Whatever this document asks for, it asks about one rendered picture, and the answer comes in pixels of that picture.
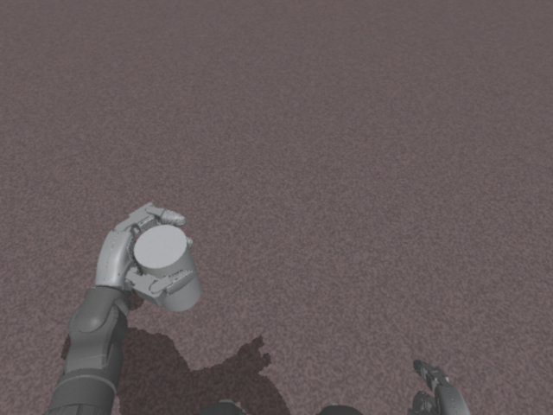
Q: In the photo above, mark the left robot hand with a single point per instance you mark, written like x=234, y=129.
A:
x=117, y=266

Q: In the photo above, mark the left robot arm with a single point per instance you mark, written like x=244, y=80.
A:
x=88, y=381

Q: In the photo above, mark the can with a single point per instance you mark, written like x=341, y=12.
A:
x=162, y=251

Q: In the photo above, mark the right robot hand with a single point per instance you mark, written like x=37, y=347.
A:
x=448, y=399

